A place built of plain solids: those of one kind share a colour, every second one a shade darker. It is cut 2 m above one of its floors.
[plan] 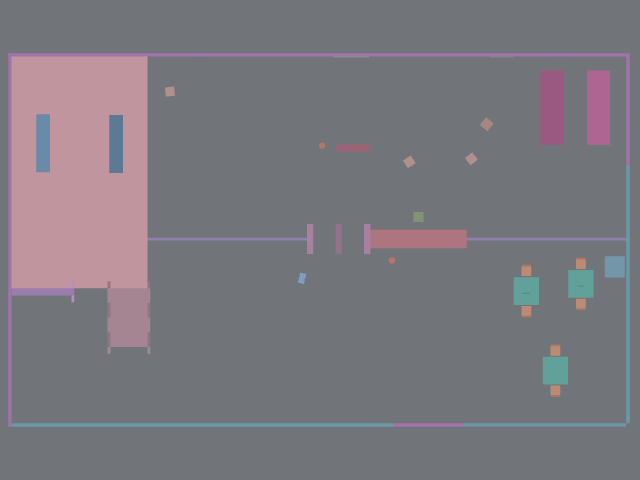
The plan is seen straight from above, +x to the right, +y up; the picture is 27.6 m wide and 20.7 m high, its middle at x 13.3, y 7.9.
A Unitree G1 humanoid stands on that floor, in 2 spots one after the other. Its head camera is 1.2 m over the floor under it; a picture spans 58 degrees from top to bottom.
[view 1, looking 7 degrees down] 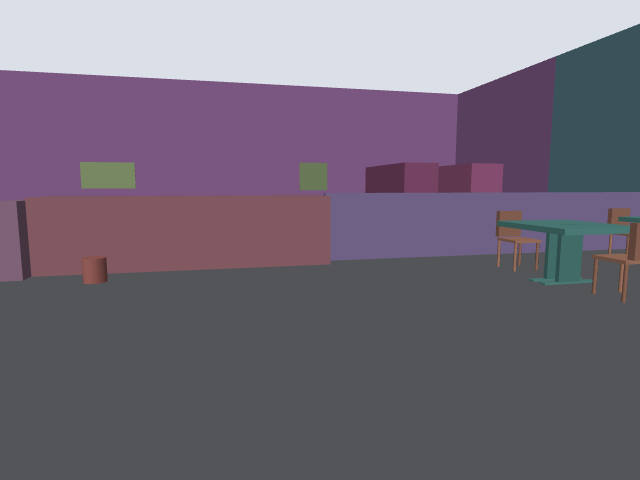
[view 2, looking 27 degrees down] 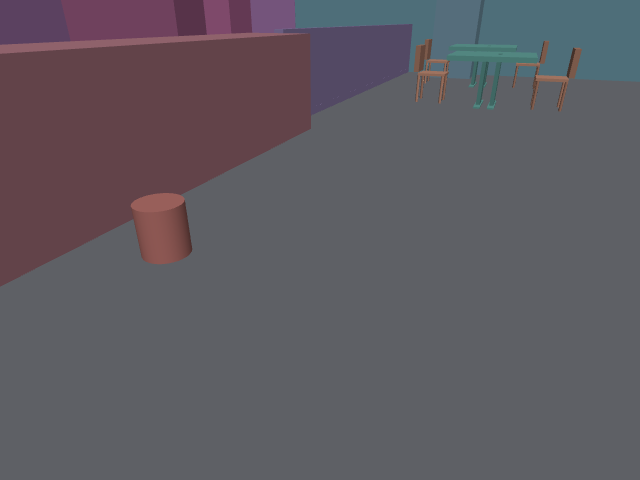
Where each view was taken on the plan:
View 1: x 17.97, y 1.10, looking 77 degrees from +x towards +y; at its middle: reception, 6.66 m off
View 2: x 14.72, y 5.34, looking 23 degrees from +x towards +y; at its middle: ground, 2.64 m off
